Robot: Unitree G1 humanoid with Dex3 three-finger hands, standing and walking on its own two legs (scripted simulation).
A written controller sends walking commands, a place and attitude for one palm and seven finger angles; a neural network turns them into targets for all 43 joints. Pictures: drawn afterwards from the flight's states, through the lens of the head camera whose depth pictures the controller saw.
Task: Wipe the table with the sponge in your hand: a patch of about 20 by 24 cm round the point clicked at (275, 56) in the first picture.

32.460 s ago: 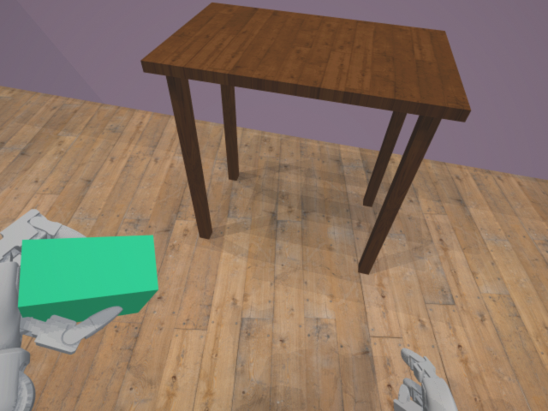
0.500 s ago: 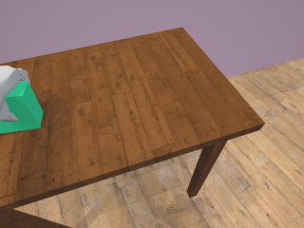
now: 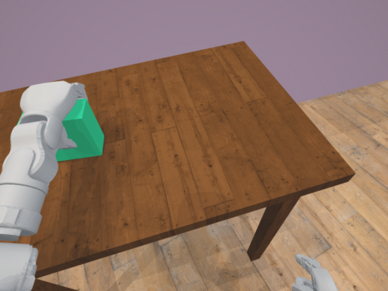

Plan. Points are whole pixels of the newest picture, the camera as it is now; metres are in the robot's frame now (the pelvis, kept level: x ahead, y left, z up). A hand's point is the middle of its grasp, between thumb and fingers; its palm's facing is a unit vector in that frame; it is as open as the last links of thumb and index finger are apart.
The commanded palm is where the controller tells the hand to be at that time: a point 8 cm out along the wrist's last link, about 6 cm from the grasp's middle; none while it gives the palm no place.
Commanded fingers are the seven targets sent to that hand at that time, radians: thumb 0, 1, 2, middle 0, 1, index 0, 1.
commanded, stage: wipe back along the middle lane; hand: left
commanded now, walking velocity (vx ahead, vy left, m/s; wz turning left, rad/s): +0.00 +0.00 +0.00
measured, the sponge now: (69, 137) +0.38 +0.32 +0.10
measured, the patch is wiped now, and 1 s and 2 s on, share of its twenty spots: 0.20 0.45 0.65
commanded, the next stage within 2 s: slide across to the third lane in 1.70 s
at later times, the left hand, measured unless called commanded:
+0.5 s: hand (67, 138) +0.34 +0.28 +0.15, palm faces +0.00 -0.03 -1.00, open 10.0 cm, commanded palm +0.30 +0.28 +0.19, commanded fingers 0.00 0.10 1.30 -1.20 -1.60 -1.20 -1.60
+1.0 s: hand (59, 162) +0.29 +0.27 +0.14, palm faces +0.06 -0.03 -1.00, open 10.0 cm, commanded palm +0.25 +0.27 +0.17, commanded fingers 0.00 0.10 1.30 -1.20 -1.60 -1.20 -1.60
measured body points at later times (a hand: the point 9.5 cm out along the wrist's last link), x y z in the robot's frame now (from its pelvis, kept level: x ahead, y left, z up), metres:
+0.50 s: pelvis +0.00 -0.02 +0.00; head +0.02 -0.06 +0.45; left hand +0.34 +0.28 +0.20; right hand +0.19 -0.25 -0.11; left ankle -0.05 +0.07 -0.75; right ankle -0.02 -0.13 -0.75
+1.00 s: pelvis -0.02 -0.03 +0.00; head -0.01 -0.07 +0.44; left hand +0.28 +0.27 +0.20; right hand +0.17 -0.26 -0.11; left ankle -0.05 +0.07 -0.75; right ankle -0.02 -0.13 -0.75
